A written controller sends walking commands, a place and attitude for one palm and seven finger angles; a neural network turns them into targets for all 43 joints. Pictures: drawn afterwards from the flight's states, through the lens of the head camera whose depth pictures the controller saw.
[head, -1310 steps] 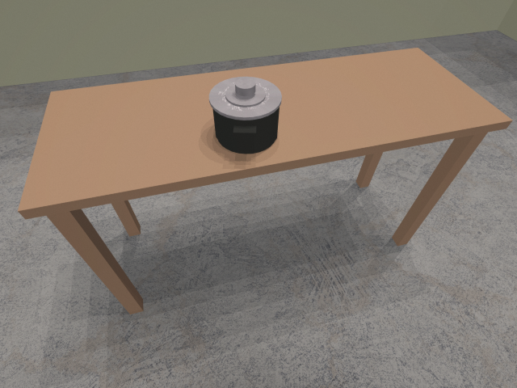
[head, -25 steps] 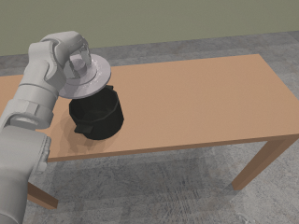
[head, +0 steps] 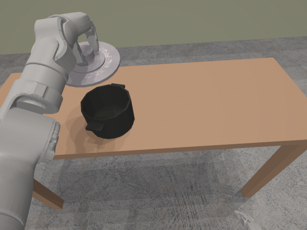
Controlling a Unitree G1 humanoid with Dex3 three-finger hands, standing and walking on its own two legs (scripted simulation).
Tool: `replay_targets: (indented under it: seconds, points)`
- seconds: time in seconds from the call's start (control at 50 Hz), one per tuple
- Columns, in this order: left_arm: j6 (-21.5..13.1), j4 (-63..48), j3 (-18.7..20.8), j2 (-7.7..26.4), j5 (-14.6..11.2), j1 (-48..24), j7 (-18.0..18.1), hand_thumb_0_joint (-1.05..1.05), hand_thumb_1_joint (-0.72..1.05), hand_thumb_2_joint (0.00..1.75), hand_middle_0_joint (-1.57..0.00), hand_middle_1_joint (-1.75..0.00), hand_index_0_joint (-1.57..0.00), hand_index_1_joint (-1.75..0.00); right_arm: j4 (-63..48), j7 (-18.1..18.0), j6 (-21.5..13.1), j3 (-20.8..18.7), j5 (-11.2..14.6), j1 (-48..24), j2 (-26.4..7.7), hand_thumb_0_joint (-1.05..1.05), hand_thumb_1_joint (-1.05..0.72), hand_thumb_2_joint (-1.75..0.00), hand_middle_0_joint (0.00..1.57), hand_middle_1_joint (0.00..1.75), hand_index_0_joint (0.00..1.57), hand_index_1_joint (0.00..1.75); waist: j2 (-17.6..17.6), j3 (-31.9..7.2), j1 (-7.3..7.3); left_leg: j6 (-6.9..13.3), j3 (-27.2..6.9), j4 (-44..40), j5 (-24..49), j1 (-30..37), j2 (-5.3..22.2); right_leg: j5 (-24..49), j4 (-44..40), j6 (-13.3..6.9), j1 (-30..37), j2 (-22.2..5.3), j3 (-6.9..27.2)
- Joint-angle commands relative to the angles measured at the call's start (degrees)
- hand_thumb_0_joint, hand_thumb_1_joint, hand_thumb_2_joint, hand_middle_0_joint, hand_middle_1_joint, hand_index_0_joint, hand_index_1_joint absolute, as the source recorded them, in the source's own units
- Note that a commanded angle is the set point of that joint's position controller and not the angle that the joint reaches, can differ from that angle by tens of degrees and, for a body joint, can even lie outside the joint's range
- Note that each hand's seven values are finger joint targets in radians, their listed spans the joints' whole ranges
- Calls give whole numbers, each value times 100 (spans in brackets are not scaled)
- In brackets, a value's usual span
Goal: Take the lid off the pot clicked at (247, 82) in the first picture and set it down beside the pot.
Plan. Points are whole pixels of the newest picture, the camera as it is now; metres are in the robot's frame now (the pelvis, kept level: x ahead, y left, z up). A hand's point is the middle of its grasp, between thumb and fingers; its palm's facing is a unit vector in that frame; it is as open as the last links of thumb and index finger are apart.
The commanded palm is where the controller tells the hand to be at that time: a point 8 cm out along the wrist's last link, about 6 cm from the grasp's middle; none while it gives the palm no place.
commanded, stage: lift the lid straight up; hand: left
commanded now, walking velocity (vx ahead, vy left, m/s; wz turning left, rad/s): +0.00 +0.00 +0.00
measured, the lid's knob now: (84, 53) +0.49 +0.18 +0.22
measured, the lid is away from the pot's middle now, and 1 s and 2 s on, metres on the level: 0.01 0.10 0.24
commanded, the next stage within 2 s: move the lid sideways beside the pot in 0.10 s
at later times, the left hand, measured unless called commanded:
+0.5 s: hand (69, 50) +0.48 +0.21 +0.24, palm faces -0.24 -0.07 -0.97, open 8.0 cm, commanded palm +0.46 +0.21 +0.31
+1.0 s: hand (45, 57) +0.47 +0.26 +0.23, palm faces -0.27 -0.08 -0.96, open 8.0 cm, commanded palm +0.46 +0.27 +0.31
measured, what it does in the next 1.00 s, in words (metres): stands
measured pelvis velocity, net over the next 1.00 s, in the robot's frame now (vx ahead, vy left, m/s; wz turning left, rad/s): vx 0.01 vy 0.00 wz -0.01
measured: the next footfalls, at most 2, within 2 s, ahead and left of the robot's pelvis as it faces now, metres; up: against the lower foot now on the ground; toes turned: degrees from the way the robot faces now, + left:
none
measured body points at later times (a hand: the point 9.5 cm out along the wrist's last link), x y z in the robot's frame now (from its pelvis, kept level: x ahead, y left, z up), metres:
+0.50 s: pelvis +0.01 +0.00 +0.00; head +0.03 -0.03 +0.45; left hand +0.49 +0.21 +0.29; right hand +0.10 -0.27 -0.12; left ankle +0.08 +0.10 -0.73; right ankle -0.05 -0.14 -0.73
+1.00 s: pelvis +0.01 +0.00 +0.00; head +0.05 -0.01 +0.45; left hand +0.48 +0.26 +0.29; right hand +0.12 -0.26 -0.12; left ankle +0.08 +0.10 -0.73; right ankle -0.05 -0.14 -0.73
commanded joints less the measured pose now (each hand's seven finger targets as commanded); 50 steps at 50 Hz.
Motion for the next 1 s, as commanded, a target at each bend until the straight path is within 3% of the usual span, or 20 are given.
replay_targets:
  seconds: [0.0, 0.08, 0.12, 0.18, 0.2, 0.26, 0.36, 0.42, 0.48, 0.56, 0.62, 0.68, 0.72, 0.78, 0.8, 0.84, 0.88, 0.9, 0.94, 0.98]
  points:
    - [50, -956, 257, 1036, 254, -3386, 243, 0, 57, 102, -91, -109, -86, -106, -679, -39, -197, -274, 13, -227, -799, 0, -90, -90, 20, 30, 20, 30, -409, -2117, -122, 248, -165, -12, 405, 2521, -162, 1543, -490, -363, -975, 412, -193]
    - [-78, -1331, 596, 1386, 231, -3470, 240, 0, 57, 102, -91, -109, -86, -106, -787, -51, -243, -302, -37, -182, -820, 0, -90, -90, 20, 30, 20, 30, -351, -2536, -85, 282, -189, 55, 596, 2707, -164, 1748, -500, -384, -804, 411, -149]
    - [-78, -1071, 742, 1622, 272, -3541, 242, 0, 57, 102, -91, -109, -86, -106, -737, -84, -215, -286, -26, -130, -808, 0, -90, -90, 20, 30, 20, 30, -458, -2420, -92, 293, -143, 27, 435, 2543, -192, 1686, -492, -352, -757, 416, -137]
    - [-65, -1164, 410, 1246, 210, -3695, 271, 0, 57, 102, -91, -109, -86, -106, -735, -97, -252, -282, 16, -126, -808, 0, -90, -90, 20, 30, 20, 30, -338, -2224, -126, 276, -159, -60, 345, 2558, -136, 1504, -560, -371, -928, 426, -186]
    - [-215, -1513, 709, 1675, 344, -3741, 388, 0, 57, 102, -91, -109, -86, -106, -744, -110, -275, -299, -19, -49, -814, 0, -90, -90, 20, 30, 20, 30, -317, -2404, -87, 273, -130, -25, 430, 2666, -96, 1503, -538, -365, -875, 446, -171]
    - [-370, -1460, 1104, 2146, 522, -3528, 513, 0, 57, 102, -91, -109, -86, -106, -812, -148, -276, -293, -46, -82, -806, 0, -90, -90, 20, 30, 20, 30, -142, -2652, -6, 276, -105, 24, 692, 2697, -120, 1739, -467, -404, -677, 425, -117]
    - [-164, -651, 1049, 2100, 460, -2860, 415, 0, 57, 102, -91, -109, -86, -106, -775, -133, -130, -290, 10, -67, -853, 0, -90, -90, 20, 30, 20, 30, -447, -2091, -13, 290, -5, -12, 496, 2182, -125, 1743, -535, -355, -667, 404, -120]
    - [-223, -1205, 1049, 2257, 513, -3147, 321, 0, 57, 102, -91, -109, -86, -106, -877, -119, -97, -312, 16, -140, -875, 0, -90, -90, 20, 30, 20, 30, -333, -2472, -33, 319, 27, 109, 836, 2405, -138, 2189, -476, -345, -495, 385, -69]
    - [-336, -1653, 708, 1842, 376, -3112, 184, 0, 57, 102, -91, -109, -86, -106, -959, -129, -121, -349, 32, -145, -843, 0, -90, -90, 20, 30, 20, 30, -266, -2597, -129, 363, 13, 236, 1068, 2698, -124, 2338, -521, -331, -650, 404, -90]
    - [-420, -1236, 1104, 2518, 319, -2996, 73, 0, 57, 102, -91, -109, -86, -106, -783, -195, -23, -324, 84, -35, -934, 0, -90, -90, 20, 30, 20, 30, -370, -2264, -135, 377, 65, 171, 721, 2395, -148, 2174, -546, -289, -623, 411, -94]
    - [-531, -1379, 1086, 2566, 350, -3022, 90, 0, 57, 102, -91, -109, -86, -106, -765, -185, 8, -321, 77, -14, -948, 0, -90, -90, 20, 30, 20, 30, -74, -2283, -127, 348, 33, 208, 948, 2534, -122, 2240, -508, -324, -702, 424, -131]
    - [-641, -1820, 912, 2310, 304, -3051, 116, 0, 57, 102, -91, -109, -86, -106, -852, -159, -17, -337, 79, -74, -930, 0, -90, -90, 20, 30, 20, 30, 267, -2439, -111, 327, -57, 263, 1358, 2844, -82, 2264, -493, -372, -825, 442, -162]
    - [-686, -1975, 1073, 2487, 328, -3044, 129, 0, 57, 102, -91, -109, -86, -106, -824, -147, 13, -364, 67, -33, -931, 0, -90, -90, 20, 30, 20, 30, 347, -2632, -112, 323, -102, 289, 1473, 3047, -75, 2194, -450, -365, -864, 475, -175]
    - [-641, -1627, 1009, 2317, 175, -2675, 72, 0, 57, 102, -91, -109, -86, -106, -802, -144, 53, -365, 92, -35, -968, 0, -90, -90, 20, 30, 20, 30, 133, -2472, -117, 322, -97, 267, 1354, 2880, -70, 2129, -520, -356, -888, 452, -195]
    - [-664, -1833, 1294, 2751, 233, -2887, 94, 0, 57, 102, -91, -109, -86, -106, -769, -134, 81, -369, 86, -11, -994, 0, -90, -90, 20, 30, 20, 30, 95, -2611, -87, 323, -84, 267, 1354, 2907, -70, 2216, -484, -343, -757, 456, -171]
    - [-676, -1471, 1424, 2946, 301, -2765, 92, 0, 57, 102, -91, -109, -86, -106, -783, -150, 104, -333, 94, -31, -985, 0, -90, -90, 20, 30, 20, 30, -76, -2545, -64, 334, -69, 270, 1239, 2696, -115, 2215, -480, -344, -688, 448, -173]
    - [-699, -1429, 1144, 2668, 244, -2818, 73, 0, 57, 102, -91, -109, -86, -106, -771, -160, 129, -332, 114, -53, -1014, 0, -90, -90, 20, 30, 20, 30, -8, -2442, -112, 326, -39, 242, 1157, 2654, -78, 2165, -540, -344, -768, 420, -177]
    - [-697, -1279, 1274, 2860, 314, -2813, 74, 0, 57, 102, -91, -109, -86, -106, -708, -171, 145, -333, 108, 15, -998, 0, -90, -90, 20, 30, 20, 30, -214, -2363, -110, 334, -27, 237, 1005, 2573, -74, 2097, -547, -315, -732, 445, -178]
    - [-772, -1408, 1337, 3041, 356, -2965, 71, 0, 57, 102, -91, -109, -86, -106, -751, -173, 151, -324, 113, -8, -1012, 0, -90, -90, 20, 30, 20, 30, -45, -2438, -81, 326, -34, 205, 932, 2589, -82, 2017, -532, -332, -727, 447, -188]
    - [-855, -1347, 1214, 2891, 296, -2820, 50, 0, 57, 102, -91, -109, -86, -106, -776, -191, 160, -324, 108, -23, -1040, 0, -90, -90, 20, 30, 20, 30, 16, -2495, -101, 334, -34, 231, 1072, 2610, -59, 2087, -549, -347, -749, 420, -182]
